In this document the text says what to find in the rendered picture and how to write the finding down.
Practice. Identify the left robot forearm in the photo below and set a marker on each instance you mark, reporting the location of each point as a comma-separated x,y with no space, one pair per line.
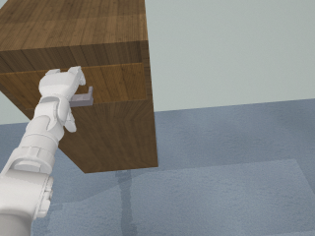
39,143

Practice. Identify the cabinet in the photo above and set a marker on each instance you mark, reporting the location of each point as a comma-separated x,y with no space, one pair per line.
38,35

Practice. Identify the robot left upper arm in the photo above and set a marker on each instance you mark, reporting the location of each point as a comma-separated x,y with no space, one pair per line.
24,197

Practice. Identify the left robot hand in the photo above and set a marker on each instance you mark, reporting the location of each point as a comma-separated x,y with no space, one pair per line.
65,84

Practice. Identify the drawer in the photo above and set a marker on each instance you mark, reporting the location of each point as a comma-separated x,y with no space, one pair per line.
118,82

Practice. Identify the handle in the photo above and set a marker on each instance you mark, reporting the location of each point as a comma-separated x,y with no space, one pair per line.
83,99

